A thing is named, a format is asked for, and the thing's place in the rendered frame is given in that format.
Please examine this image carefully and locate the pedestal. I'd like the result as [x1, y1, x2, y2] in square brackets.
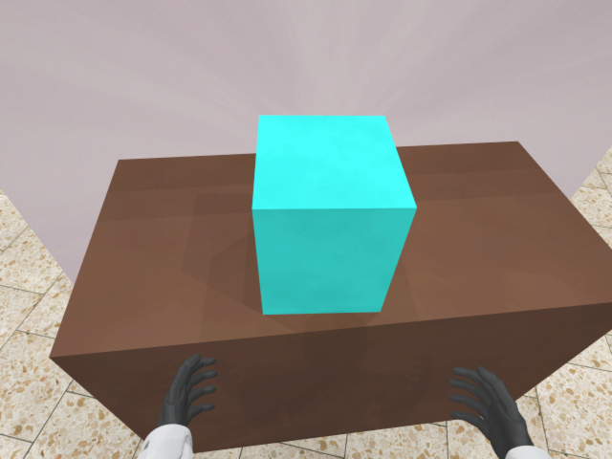
[49, 142, 612, 453]

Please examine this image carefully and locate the right robot hand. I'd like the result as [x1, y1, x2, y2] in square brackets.
[448, 366, 534, 459]

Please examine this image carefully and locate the left robot hand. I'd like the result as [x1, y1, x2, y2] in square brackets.
[156, 353, 218, 428]

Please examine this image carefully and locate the left robot forearm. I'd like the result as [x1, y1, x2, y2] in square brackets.
[137, 424, 193, 459]

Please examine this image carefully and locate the carton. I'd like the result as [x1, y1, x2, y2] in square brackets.
[252, 115, 417, 315]

